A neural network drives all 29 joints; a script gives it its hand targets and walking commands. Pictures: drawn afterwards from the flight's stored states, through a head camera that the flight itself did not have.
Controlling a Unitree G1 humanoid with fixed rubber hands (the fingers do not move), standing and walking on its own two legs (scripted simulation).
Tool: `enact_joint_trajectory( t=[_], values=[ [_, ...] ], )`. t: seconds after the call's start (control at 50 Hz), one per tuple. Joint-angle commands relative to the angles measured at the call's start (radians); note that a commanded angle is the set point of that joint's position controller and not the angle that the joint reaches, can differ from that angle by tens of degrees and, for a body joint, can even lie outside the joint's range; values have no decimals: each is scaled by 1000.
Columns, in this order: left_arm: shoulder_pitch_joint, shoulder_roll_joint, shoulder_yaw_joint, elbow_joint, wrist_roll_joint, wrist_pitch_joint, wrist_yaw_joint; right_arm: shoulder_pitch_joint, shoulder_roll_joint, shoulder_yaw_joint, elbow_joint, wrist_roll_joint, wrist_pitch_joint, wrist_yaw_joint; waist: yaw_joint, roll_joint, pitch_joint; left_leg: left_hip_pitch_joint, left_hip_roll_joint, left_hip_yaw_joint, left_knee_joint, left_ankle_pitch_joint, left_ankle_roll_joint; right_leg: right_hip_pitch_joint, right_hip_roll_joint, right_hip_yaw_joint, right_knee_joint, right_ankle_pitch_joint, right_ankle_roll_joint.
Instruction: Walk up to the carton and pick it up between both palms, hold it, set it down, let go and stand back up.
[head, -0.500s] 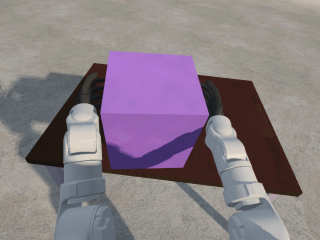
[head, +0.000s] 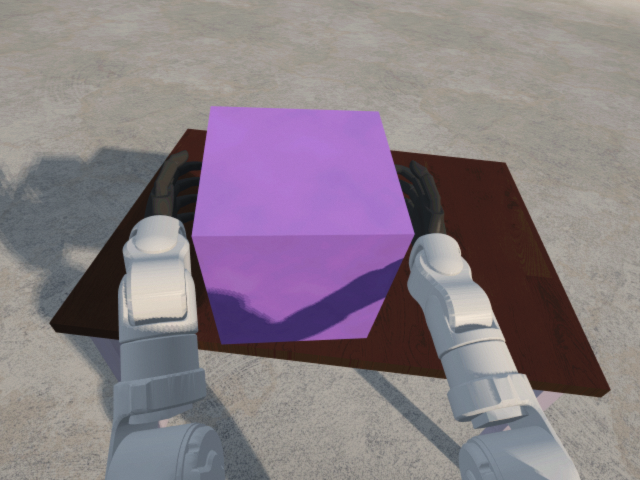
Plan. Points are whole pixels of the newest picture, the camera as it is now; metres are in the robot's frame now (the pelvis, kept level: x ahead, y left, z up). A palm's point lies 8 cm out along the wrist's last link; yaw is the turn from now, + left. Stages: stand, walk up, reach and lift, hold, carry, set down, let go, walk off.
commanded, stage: hold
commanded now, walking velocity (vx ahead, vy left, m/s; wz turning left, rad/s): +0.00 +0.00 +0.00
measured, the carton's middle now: (296, 233) +0.40 +0.01 +0.11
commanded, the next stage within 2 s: none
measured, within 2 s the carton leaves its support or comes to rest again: neither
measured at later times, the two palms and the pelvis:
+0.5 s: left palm (168, 219) +0.35 +0.16 +0.18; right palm (428, 228) +0.34 -0.15 +0.17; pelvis -0.01 +0.00 +0.00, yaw +0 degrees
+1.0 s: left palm (164, 219) +0.35 +0.16 +0.18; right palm (424, 228) +0.35 -0.14 +0.17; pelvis +0.00 +0.00 +0.00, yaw +0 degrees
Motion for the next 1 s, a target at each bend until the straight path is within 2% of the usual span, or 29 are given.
enact_joint_trajectory(
  t=[0.0, 0.1, 0.16, 0.2, 0.28, 0.34, 0.4, 0.42, 0.46, 0.52, 0.6, 0.62, 0.66, 0.7, 0.8, 0.98],
  values=[
    [-478, -450, -491, -86, -178, -47, -137, -671, 482, 343, -306, 54, -75, 84, -7, 59, -390, 148, -58, 38, 8, 301, -21, 27, 65, -23, -16, 214, 19],
    [-521, -454, -488, -95, -175, -49, -134, -680, 474, 312, -273, 34, -73, 98, -8, 75, -365, 134, -52, 37, -15, 233, -22, -21, 64, -31, -25, 107, 8],
    [-521, -462, -491, -88, -180, -47, -133, -682, 480, 309, -272, 31, -78, 103, -6, 75, -373, 140, -50, 44, -11, 240, -20, -22, 62, -29, -21, 116, 7],
    [-510, -450, -464, -43, -168, -42, -136, -686, 473, 294, -244, 23, -73, 104, 5, 63, -343, 133, -48, 47, -21, 204, -13, -25, 63, -30, -30, 85, 8],
    [-517, -440, -444, -44, -162, -40, -145, -692, 482, 288, -231, 18, -77, 105, 0, 55, -348, 106, -55, 58, -31, 170, 3, 1, 54, -26, -29, 89, 14],
    [-550, -443, -460, -73, -178, -57, -141, -720, 509, 303, -272, 22, -92, 101, 5, 56, -412, 113, -60, 51, -10, 211, 4, 16, 52, -19, -14, 143, 21],
    [-540, -441, -466, -67, -180, -62, -136, -711, 515, 311, -267, 27, -94, 99, 6, 63, -412, 109, -62, 56, -7, 218, 0, 24, 57, -22, -11, 152, 24],
    [-542, -440, -465, -59, -174, -62, -137, -723, 515, 312, -271, 25, -94, 98, 5, 48, -420, 112, -61, 54, -6, 223, 3, 19, 58, -22, -12, 160, 24],
    [-520, -429, -432, -14, -157, -58, -143, -711, 499, 306, -246, 11, -89, 96, 17, 42, -386, 99, -59, 55, -18, 186, 9, 11, 52, -23, -18, 124, 25],
    [-533, -421, -413, -14, -151, -51, -153, -698, 504, 287, -213, 4, -82, 97, 7, 33, -336, 69, -61, 62, -32, 136, 17, 16, 47, -20, -21, 96, 28],
    [-536, -431, -435, -51, -162, -55, -155, -705, 511, 304, -243, 30, -87, 91, 3, 48, -370, 104, -64, 59, -13, 220, 7, 32, 51, -18, -15, 173, 30],
    [-549, -435, -447, -57, -163, -58, -155, -702, 511, 308, -237, 27, -87, 90, -9, 63, -384, 117, -64, 56, -6, 225, 0, 34, 50, -19, -9, 178, 27],
    [-539, -438, -464, -60, -166, -60, -150, -691, 499, 302, -239, 28, -90, 90, -11, 86, -401, 133, -61, 54, 2, 252, -9, 21, 55, -23, -15, 172, 19],
    [-543, -435, -456, -47, -164, -58, -150, -692, 489, 292, -223, 20, -86, 92, -9, 76, -378, 121, -59, 51, -6, 225, -11, 7, 57, -30, -19, 136, 17],
    [-523, -441, -471, -78, -171, -59, -142, -697, 489, 321, -263, 34, -92, 93, -5, 74, -404, 144, -60, 47, 7, 294, -19, 13, 64, -33, -12, 195, 19],
    [-513, -448, -470, -76, -167, -51, -143, -688, 479, 307, -263, 33, -89, 96, 3, 62, -382, 138, -53, 45, -4, 267, -17, 8, 67, -32, -21, 143, 10]
  ],
)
